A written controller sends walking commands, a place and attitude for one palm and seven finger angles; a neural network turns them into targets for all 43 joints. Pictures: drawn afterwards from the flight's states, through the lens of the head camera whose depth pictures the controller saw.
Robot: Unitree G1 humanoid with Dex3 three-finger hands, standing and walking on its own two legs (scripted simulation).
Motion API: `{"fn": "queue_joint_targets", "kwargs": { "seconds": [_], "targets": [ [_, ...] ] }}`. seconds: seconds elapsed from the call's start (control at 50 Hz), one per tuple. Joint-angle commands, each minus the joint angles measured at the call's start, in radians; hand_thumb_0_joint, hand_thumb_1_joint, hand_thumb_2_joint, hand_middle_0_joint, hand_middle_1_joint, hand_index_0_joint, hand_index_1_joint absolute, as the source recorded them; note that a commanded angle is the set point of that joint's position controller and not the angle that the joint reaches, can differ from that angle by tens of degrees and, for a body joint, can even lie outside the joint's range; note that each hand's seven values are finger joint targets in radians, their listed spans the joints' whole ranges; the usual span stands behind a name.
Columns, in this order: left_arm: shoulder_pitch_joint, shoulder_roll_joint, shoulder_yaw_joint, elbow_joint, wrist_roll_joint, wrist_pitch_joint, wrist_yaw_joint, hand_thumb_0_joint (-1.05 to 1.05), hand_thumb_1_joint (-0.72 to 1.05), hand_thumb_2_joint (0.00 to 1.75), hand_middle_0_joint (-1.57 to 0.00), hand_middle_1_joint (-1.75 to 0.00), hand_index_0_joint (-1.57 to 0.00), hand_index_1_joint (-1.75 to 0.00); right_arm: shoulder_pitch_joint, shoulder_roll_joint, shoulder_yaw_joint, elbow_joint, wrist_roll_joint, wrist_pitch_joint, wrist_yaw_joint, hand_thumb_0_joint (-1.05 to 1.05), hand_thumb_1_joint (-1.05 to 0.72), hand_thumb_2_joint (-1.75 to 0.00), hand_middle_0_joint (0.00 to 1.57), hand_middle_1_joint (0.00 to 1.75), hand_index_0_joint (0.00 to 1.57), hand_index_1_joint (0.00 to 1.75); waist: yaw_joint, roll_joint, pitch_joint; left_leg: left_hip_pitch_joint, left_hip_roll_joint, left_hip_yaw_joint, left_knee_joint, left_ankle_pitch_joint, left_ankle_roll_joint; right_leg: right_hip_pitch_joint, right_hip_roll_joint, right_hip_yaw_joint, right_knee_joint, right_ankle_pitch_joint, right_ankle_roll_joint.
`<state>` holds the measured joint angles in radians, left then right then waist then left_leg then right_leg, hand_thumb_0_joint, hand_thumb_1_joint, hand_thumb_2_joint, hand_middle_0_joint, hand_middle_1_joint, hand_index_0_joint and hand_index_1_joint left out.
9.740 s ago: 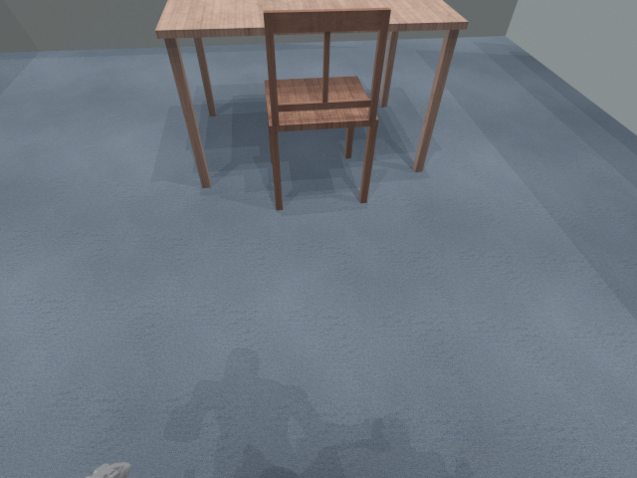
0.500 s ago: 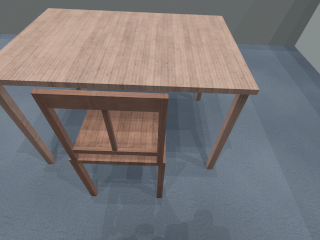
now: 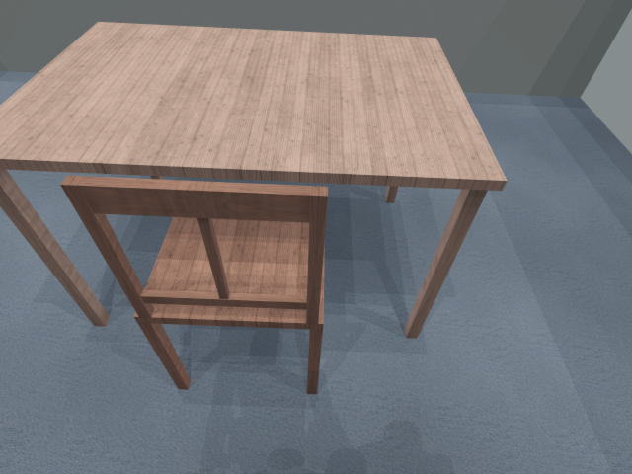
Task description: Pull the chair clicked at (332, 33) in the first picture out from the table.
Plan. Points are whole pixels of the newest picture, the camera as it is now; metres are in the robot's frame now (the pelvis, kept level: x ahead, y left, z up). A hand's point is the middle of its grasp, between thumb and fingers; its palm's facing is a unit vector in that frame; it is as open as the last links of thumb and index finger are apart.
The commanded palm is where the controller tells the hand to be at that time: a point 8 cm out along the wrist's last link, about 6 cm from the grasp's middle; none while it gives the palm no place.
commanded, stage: shuffle to correct the standing spot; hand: left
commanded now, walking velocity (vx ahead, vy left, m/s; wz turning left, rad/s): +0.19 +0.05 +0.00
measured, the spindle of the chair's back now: (215, 260) +0.51 +0.23 -0.11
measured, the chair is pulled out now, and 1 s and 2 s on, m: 0.00 0.00 0.00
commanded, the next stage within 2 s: come to a stop and stand still in 0.22 s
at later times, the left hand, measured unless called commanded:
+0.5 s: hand out of the picture +0.12 +0.20 -0.18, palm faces +0.03 -0.98 -0.20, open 7.3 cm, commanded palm none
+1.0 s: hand out of the picture +0.12 +0.23 -0.19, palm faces +0.07 -0.97 -0.22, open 7.3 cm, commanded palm none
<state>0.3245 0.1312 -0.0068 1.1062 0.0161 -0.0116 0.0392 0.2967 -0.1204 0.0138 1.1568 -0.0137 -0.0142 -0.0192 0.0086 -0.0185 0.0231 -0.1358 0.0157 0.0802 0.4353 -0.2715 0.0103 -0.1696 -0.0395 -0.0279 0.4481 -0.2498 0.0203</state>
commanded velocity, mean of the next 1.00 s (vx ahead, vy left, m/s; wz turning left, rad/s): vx -0.01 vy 0.02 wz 0.00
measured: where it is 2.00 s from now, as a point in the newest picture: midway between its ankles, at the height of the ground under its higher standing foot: outside the picture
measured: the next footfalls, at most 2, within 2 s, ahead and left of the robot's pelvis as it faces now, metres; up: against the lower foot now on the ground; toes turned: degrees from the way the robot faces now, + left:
right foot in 0.58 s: +0.20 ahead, -0.09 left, +0.00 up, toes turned -3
left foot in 0.92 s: +0.13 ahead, +0.14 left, +0.00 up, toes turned +5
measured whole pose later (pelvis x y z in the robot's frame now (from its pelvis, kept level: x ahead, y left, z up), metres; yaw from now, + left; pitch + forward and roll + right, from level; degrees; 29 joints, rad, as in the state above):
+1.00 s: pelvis +0.07 +0.05 -0.02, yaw +1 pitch -3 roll +0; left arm 0.25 0.18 0.02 0.98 0.02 0.06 0.04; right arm 0.22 -0.18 -0.04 0.93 -0.03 0.03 -0.01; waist 0.01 -0.02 0.01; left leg -0.25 -0.01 0.09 0.63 -0.32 0.05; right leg -0.38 -0.05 -0.04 0.68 -0.31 -0.02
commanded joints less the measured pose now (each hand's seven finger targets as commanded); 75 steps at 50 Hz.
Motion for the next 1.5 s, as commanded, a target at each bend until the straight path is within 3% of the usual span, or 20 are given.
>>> {"fn": "queue_joint_targets", "kwargs": {
  "seconds": [0.0, 0.14, 0.2, 0.26, 0.3, 0.48, 0.54, 0.58, 0.6, 0.66, 0.86, 0.88, 0.92, 0.96, 1.02, 1.08, 1.14, 1.2, 1.32, 1.48],
  "targets": [
    [0.082, 0.102, 0.030, -0.029, 0.007, -0.001, -0.007, 0.00, 0.90, 0.90, -0.20, -0.30, -0.20, -0.30, 0.078, -0.098, -0.024, -0.022, -0.004, 0.005, -0.001, 0.00, -0.90, -0.90, 0.20, 0.30, 0.20, 0.30, 0.002, -0.008, 0.143, -0.138, 0.047, -0.072, -0.079, -0.209, 0.026, -0.095, -0.063, 0.079, -0.099, -0.265, -0.067],
    [0.147, 0.135, 0.063, -0.039, 0.003, -0.004, -0.010, 0.00, 0.90, 0.90, -0.20, -0.30, -0.20, -0.30, 0.082, -0.062, -0.027, -0.067, -0.008, -0.002, 0.005, 0.00, -0.90, -0.90, 0.20, 0.30, 0.20, 0.30, 0.012, -0.111, 0.161, -0.218, -0.007, 0.013, 0.131, -0.144, 0.026, -0.093, -0.159, 0.212, -0.172, -0.365, -0.148],
    [0.105, 0.114, 0.066, -0.052, 0.004, -0.012, -0.013, 0.00, 0.90, 0.90, -0.20, -0.30, -0.20, -0.30, 0.148, -0.062, -0.023, -0.056, -0.005, -0.024, 0.003, 0.00, -0.90, -0.90, 0.20, 0.30, 0.20, 0.30, -0.025, -0.039, 0.119, -0.086, 0.012, -0.014, 0.024, -0.047, 0.034, -0.132, -0.113, 0.116, -0.033, -0.152, -0.135],
    [-0.023, 0.045, 0.045, -0.110, 0.011, -0.018, -0.013, 0.00, 0.90, 0.90, -0.20, -0.30, -0.20, -0.30, 0.368, -0.154, -0.037, 0.023, -0.016, -0.039, -0.022, 0.00, -0.90, -0.90, 0.20, 0.30, 0.20, 0.30, -0.109, 0.345, 0.117, 0.197, 0.296, -0.381, -0.145, 0.515, 0.179, -0.474, 0.052, -0.089, 0.480, -0.332, -0.056],
    [-0.067, 0.057, 0.055, -0.125, 0.008, -0.025, -0.014, 0.00, 0.90, 0.90, -0.20, -0.30, -0.20, -0.30, 0.360, -0.126, -0.021, 0.014, -0.020, -0.046, -0.033, 0.00, -0.90, -0.90, 0.20, 0.30, 0.20, 0.30, -0.096, 0.202, 0.118, 0.209, 0.331, -0.370, -0.100, 0.726, 0.251, -0.536, -0.008, -0.025, 0.653, -0.332, -0.074],
    [-0.046, 0.042, 0.047, -0.117, -0.008, 0.005, -0.011, 0.00, 0.90, 0.90, -0.20, -0.30, -0.20, -0.30, 0.167, -0.133, -0.024, -0.038, -0.009, -0.037, -0.047, 0.00, -0.90, -0.90, 0.20, 0.30, 0.20, 0.30, 0.007, 0.156, 0.051, 0.087, 0.198, -0.110, -0.024, 0.999, 0.097, -0.190, 0.016, -0.057, 0.223, 0.002, -0.052],
    [0.063, 0.134, 0.064, -0.095, -0.001, -0.016, -0.002, 0.00, 0.90, 0.90, -0.20, -0.30, -0.20, -0.30, 0.178, -0.140, -0.046, -0.046, 0.010, -0.027, -0.037, 0.00, -0.90, -0.90, 0.20, 0.30, 0.20, 0.30, 0.050, 0.059, -0.053, 0.026, 0.139, -0.116, 0.134, 0.751, 0.037, 0.073, -0.018, -0.021, 0.012, 0.421, -0.065],
    [0.112, 0.213, 0.077, -0.081, -0.001, -0.026, 0.009, 0.00, 0.90, 0.90, -0.20, -0.30, -0.20, -0.30, 0.244, -0.080, -0.057, -0.059, 0.023, -0.016, -0.031, 0.00, -0.90, -0.90, 0.20, 0.30, 0.20, 0.30, 0.036, -0.161, -0.187, -0.191, -0.043, -0.048, 0.416, -0.173, -0.015, 0.284, -0.337, 0.259, 0.097, 1.168, -0.260],
    [0.099, 0.212, 0.073, -0.090, 0.000, -0.028, 0.012, 0.00, 0.90, 0.90, -0.20, -0.30, -0.20, -0.30, 0.220, -0.062, -0.057, -0.066, 0.026, -0.009, -0.035, 0.00, -0.90, -0.90, 0.20, 0.30, 0.20, 0.30, 0.031, -0.169, -0.181, -0.190, -0.037, -0.090, 0.514, -0.389, -0.009, 0.222, -0.403, 0.270, 0.054, 1.195, -0.328],
    [-0.065, 0.163, 0.063, -0.138, 0.007, -0.010, 0.020, 0.00, 0.90, 0.90, -0.20, -0.30, -0.20, -0.30, 0.131, -0.030, -0.056, -0.071, 0.017, 0.024, -0.028, 0.00, -0.90, -0.90, 0.20, 0.30, 0.20, 0.30, -0.003, -0.156, -0.051, -0.191, 0.006, -0.106, 0.556, -0.357, -0.016, -0.021, -0.319, 0.202, -0.014, 0.854, -0.290],
    [-0.125, 0.194, 0.085, -0.193, 0.009, 0.029, 0.003, 0.00, 0.90, 0.90, -0.20, -0.30, -0.20, -0.30, 0.118, -0.051, -0.061, -0.120, 0.005, 0.028, -0.004, 0.00, -0.90, -0.90, 0.20, 0.30, 0.20, 0.30, -0.044, -0.105, -0.034, 0.037, -0.022, -0.009, 0.055, 0.019, -0.033, -0.269, -0.186, 0.152, -0.048, 0.039, -0.149],
    [-0.080, 0.211, 0.066, -0.176, -0.001, 0.016, 0.041, 0.00, 0.90, 0.90, -0.20, -0.30, -0.20, -0.30, 0.056, -0.175, -0.085, -0.196, 0.010, 0.022, -0.003, 0.00, -0.90, -0.90, 0.20, 0.30, 0.20, 0.30, -0.060, 0.203, -0.206, -0.011, 0.051, 0.013, 0.043, 0.012, -0.036, -0.041, -0.170, 0.140, 0.072, 0.212, -0.117],
    [-0.061, 0.161, 0.051, -0.219, -0.004, 0.039, 0.016, 0.00, 0.90, 0.90, -0.20, -0.30, -0.20, -0.30, -0.073, -0.188, -0.079, -0.297, -0.012, 0.018, 0.001, 0.00, -0.90, -0.90, 0.20, 0.30, 0.20, 0.30, 0.001, 0.444, -0.084, -0.174, 0.162, -0.199, -0.122, -0.080, 0.042, -0.167, -0.019, -0.023, 0.226, -0.139, -0.062],
    [-0.070, 0.164, 0.045, -0.208, 0.014, 0.067, 0.004, 0.00, 0.90, 0.90, -0.20, -0.30, -0.20, -0.30, -0.149, -0.204, -0.078, -0.352, -0.015, 0.027, 0.003, 0.00, -0.90, -0.90, 0.20, 0.30, 0.20, 0.30, 0.003, 0.403, 0.096, -0.395, 0.192, -0.274, -0.248, -0.314, 0.097, -0.174, 0.031, -0.021, 0.381, -0.166, -0.057],
    [0.003, 0.132, 0.044, -0.191, 0.016, 0.055, -0.007, 0.00, 0.90, 0.90, -0.20, -0.30, -0.20, -0.30, -0.138, -0.214, -0.072, -0.364, -0.014, 0.031, 0.009, 0.00, -0.90, -0.90, 0.20, 0.30, 0.20, 0.30, 0.031, 0.082, 0.175, -0.457, 0.188, -0.250, -0.221, -0.318, 0.118, -0.160, 0.029, 0.002, 0.409, -0.117, -0.046],
    [0.035, 0.117, 0.037, -0.192, 0.013, 0.030, -0.012, 0.00, 0.90, 0.90, -0.20, -0.30, -0.20, -0.30, -0.088, -0.211, -0.066, -0.355, -0.013, 0.023, 0.005, 0.00, -0.90, -0.90, 0.20, 0.30, 0.20, 0.30, 0.026, -0.003, 0.155, -0.351, 0.171, -0.246, -0.162, -0.294, 0.102, -0.135, 0.012, 0.024, 0.136, -0.100, -0.052],
    [0.008, 0.158, 0.029, -0.200, 0.012, 0.001, -0.009, 0.00, 0.90, 0.90, -0.20, -0.30, -0.20, -0.30, -0.025, -0.164, -0.051, -0.334, 0.001, 0.017, 0.006, 0.00, -0.90, -0.90, 0.20, 0.30, 0.20, 0.30, -0.031, -0.017, 0.076, -0.154, 0.045, -0.156, -0.041, -0.132, 0.045, -0.240, -0.093, 0.229, -0.080, -0.166, -0.120],
    [-0.035, 0.158, 0.027, -0.196, 0.004, -0.014, -0.007, 0.00, 0.90, 0.90, -0.20, -0.30, -0.20, -0.30, 0.027, -0.176, -0.049, -0.297, -0.001, 0.006, 0.005, 0.00, -0.90, -0.90, 0.20, 0.30, 0.20, 0.30, -0.059, -0.149, -0.056, 0.003, 0.055, -0.127, -0.011, -0.030, 0.038, -0.235, -0.080, 0.197, -0.071, -0.122, -0.107],
    [0.021, 0.141, 0.022, -0.158, 0.004, 0.000, -0.009, 0.00, 0.90, 0.90, -0.20, -0.30, -0.20, -0.30, -0.004, -0.191, -0.039, -0.250, -0.004, -0.008, 0.006, 0.00, -0.90, -0.90, 0.20, 0.30, 0.20, 0.30, -0.012, 0.046, 0.014, -0.130, 0.114, -0.217, -0.202, -0.176, 0.049, -0.144, -0.025, 0.110, -0.005, -0.092, -0.075],
    [0.021, 0.134, 0.012, -0.107, 0.001, -0.006, -0.007, 0.00, 0.90, 0.90, -0.20, -0.30, -0.20, -0.30, 0.032, -0.167, -0.021, -0.173, -0.003, -0.013, 0.004, 0.00, -0.90, -0.90, 0.20, 0.30, 0.20, 0.30, -0.007, 0.034, 0.044, -0.135, 0.092, -0.182, -0.196, -0.112, 0.041, -0.108, -0.054, 0.126, -0.063, -0.072, -0.081]
  ]
}}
